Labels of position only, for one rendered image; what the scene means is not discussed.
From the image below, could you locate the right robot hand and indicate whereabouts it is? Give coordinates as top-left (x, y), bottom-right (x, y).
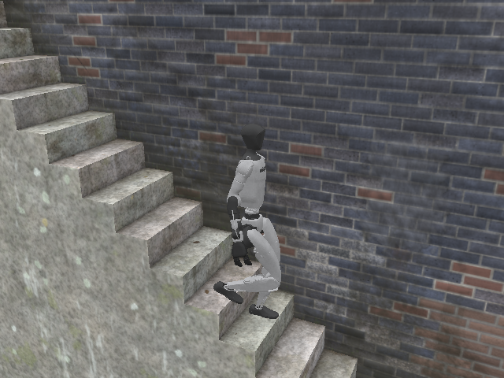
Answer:
top-left (232, 241), bottom-right (252, 267)

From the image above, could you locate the right robot forearm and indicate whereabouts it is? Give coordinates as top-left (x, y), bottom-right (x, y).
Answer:
top-left (227, 196), bottom-right (243, 243)

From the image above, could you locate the right robot shin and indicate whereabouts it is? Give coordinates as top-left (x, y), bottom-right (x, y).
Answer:
top-left (224, 274), bottom-right (279, 292)

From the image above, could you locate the right robot upper arm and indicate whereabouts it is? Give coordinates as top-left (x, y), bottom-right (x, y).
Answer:
top-left (227, 161), bottom-right (254, 207)

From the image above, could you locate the left robot thigh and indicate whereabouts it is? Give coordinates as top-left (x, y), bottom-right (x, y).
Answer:
top-left (260, 217), bottom-right (280, 276)

